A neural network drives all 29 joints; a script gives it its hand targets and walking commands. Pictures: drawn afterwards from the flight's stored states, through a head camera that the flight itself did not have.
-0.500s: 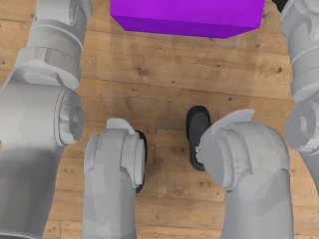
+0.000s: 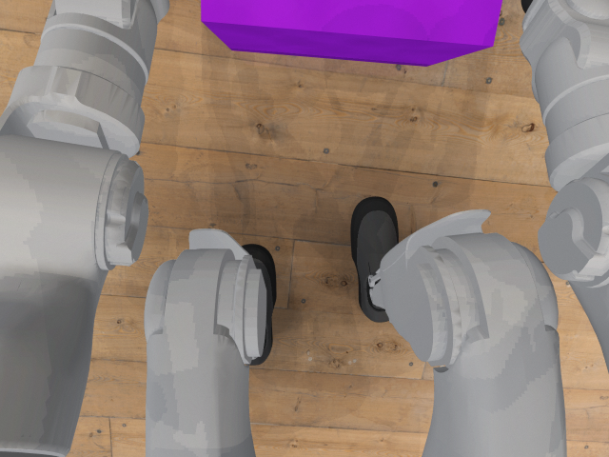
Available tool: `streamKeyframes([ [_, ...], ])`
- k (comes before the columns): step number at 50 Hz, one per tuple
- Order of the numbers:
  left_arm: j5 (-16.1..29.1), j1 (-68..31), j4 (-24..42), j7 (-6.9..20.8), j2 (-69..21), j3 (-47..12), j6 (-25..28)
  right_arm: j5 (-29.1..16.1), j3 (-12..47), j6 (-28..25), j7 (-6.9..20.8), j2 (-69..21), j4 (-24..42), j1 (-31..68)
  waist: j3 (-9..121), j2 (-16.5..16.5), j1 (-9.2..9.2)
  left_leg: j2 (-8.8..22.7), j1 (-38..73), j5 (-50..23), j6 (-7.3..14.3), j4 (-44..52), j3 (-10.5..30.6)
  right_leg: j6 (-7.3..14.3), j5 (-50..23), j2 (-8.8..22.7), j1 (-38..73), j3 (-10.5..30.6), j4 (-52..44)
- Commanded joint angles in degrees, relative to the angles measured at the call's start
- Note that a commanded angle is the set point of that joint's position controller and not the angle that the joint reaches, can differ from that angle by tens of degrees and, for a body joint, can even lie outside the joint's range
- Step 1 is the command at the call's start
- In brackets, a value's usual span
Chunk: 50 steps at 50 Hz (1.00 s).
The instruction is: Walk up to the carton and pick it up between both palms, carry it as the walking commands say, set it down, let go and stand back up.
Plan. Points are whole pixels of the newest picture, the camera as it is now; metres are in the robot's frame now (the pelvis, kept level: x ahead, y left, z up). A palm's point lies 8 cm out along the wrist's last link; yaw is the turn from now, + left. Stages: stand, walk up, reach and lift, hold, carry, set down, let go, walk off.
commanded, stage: set down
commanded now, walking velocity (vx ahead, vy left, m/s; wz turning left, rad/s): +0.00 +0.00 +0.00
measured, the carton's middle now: out of the picture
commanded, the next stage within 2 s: let go in 1.84 s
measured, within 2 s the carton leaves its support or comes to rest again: neither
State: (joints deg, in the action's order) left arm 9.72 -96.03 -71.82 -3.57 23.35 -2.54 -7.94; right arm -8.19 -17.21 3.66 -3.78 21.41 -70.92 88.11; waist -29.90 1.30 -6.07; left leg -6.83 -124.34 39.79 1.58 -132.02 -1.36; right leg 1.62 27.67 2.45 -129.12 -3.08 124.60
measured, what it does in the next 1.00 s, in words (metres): rises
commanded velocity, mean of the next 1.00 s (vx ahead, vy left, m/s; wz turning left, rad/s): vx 0.00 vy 0.00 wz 0.00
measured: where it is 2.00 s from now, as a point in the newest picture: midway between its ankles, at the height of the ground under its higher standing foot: (315, 301)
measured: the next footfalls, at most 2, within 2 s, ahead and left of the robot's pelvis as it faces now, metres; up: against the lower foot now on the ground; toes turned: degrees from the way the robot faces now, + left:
none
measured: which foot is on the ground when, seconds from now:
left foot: down 0.00-1.00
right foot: down 0.00-1.00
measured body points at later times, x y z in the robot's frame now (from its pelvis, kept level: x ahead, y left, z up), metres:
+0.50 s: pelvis +0.00 -0.01 -0.01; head +0.38 -0.02 +0.21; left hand +0.61 +0.14 -0.18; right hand +0.53 -0.29 -0.19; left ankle +0.09 +0.09 -0.33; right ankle +0.14 -0.11 -0.33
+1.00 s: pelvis -0.02 -0.01 +0.09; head +0.37 -0.04 +0.31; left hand +0.62 +0.14 -0.05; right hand +0.54 -0.30 -0.05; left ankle +0.09 +0.09 -0.33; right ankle +0.14 -0.11 -0.33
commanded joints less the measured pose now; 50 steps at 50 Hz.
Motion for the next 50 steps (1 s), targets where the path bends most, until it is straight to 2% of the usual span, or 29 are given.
streamKeyframes([
  [1, 0.3, -20.0, 6.5, -0.4, 5.0, 0.4, 2.3, -0.3, -0.5, -2.2, -0.8, 7.6, 5.8, 14.9, 61.1, 5.7, -5.49, 3.8, 16.2, -18.0, -1.7, 12.0, 5.8, -1.4, -22.4, -1.8, 35.6, 3.6, -2.5],
  [10, 0.6, -18.3, 6.4, -0.3, 9.2, 0.7, 2.8, -1.6, -1.0, -2.2, -1.1, 9.1, 5.5, 13.1, 64.5, 5.5, -4.59, 4.8, 13.2, -17.9, -1.9, 10.6, 5.2, -1.5, -25.3, -1.7, 39.3, 4.5, -1.8],
  [17, 2.7, -19.2, 8.6, 0.3, 11.4, -1.1, 2.8, -3.9, -0.4, -1.8, -0.5, 12.3, 7.0, 13.7, 65.3, 5.5, -5.15, 5.7, 13.0, -17.0, -1.8, 10.2, 5.2, -1.5, -24.8, -1.1, 39.5, 4.8, -1.8],
  [23, 4.2, -20.4, 13.0, 0.2, 13.0, -1.5, 1.6, -5.5, 0.4, -0.7, -0.7, 14.2, 12.5, 14.4, 75.3, 5.8, -5.80, 5.4, 19.2, -18.4, -1.2, 11.4, 4.5, -1.3, -25.6, -0.8, 43.5, 3.8, -3.1],
  [27, 4.0, -19.8, 15.0, -0.4, 14.2, -1.0, 0.1, -5.2, -0.2, 1.0, -1.4, 15.5, 16.2, 13.0, 83.9, 6.2, -6.56, 5.1, 24.2, -18.7, -1.1, 13.0, 3.8, -1.0, -25.8, -0.9, 46.7, 2.6, -4.9],
  [30, 3.5, -19.5, 16.7, -0.6, 15.0, 0.3, -1.1, -4.8, -0.6, 2.4, -1.8, 16.0, 19.7, 12.2, 89.3, 5.3, -6.73, 4.6, 26.2, -18.5, -0.8, 14.6, 3.2, -0.9, -25.8, -1.3, 49.4, 1.9, -6.6],
  [36, 2.0, -19.3, 18.9, -0.5, 17.1, 3.4, -3.5, -5.2, 0.2, 5.7, -2.3, 15.8, 26.6, 12.2, 96.0, 3.1, -5.40, 3.8, 28.7, -17.4, 0.0, 18.9, 2.1, -1.0, -24.9, -2.0, 53.0, 1.2, -10.3],
  [42, 1.1, -18.3, 18.8, 0.8, 17.7, 5.2, -5.7, -6.2, 1.4, 8.8, -2.1, 14.7, 29.3, 11.8, 98.2, 1.9, -4.20, 3.3, 29.5, -15.6, 0.7, 23.9, 1.3, -0.9, -23.6, -2.6, 55.9, 1.6, -15.2],
  [50, 0.7, -19.1, 22.5, 2.3, 19.4, 6.6, -8.5, -5.8, 0.6, 12.2, -2.2, 15.4, 33.6, 12.2, 105.5, 2.4, -4.54, 2.8, 35.3, -15.9, 0.5, 31.2, 0.9, -0.9, -23.9, -3.6, 62.1, 1.7, -22.8],
])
